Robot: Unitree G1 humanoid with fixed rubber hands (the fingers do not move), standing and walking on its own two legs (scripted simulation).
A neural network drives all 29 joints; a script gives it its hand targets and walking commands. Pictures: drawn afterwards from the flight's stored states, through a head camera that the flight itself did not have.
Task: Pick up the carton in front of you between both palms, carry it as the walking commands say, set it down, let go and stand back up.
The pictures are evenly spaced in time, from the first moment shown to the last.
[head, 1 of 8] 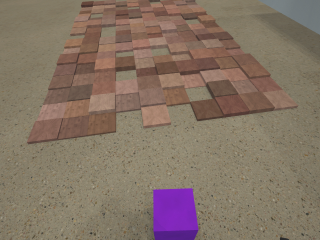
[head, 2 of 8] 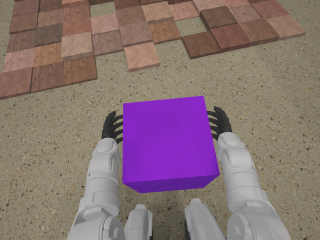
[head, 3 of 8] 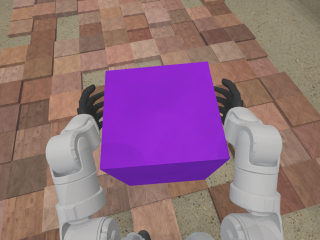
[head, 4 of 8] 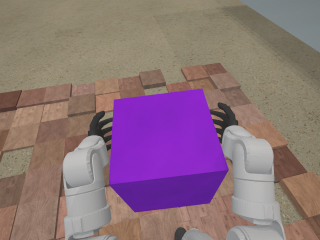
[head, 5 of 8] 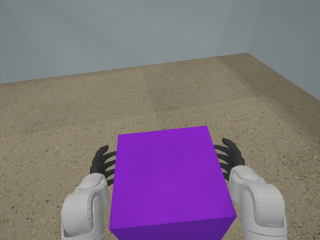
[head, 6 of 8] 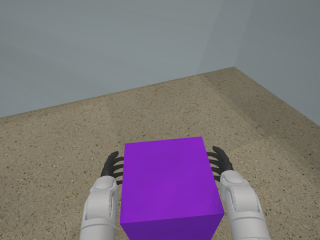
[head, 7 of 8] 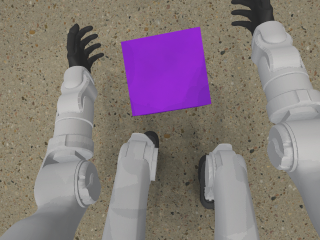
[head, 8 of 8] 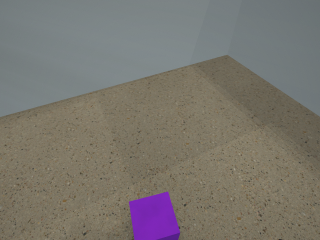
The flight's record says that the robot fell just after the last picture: no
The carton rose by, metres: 0.78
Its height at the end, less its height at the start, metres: +0.00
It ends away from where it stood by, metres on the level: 6.63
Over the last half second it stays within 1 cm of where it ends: yes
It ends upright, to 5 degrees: yes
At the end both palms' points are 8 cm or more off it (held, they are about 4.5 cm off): yes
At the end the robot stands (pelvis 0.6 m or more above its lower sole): yes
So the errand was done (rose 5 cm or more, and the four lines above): yes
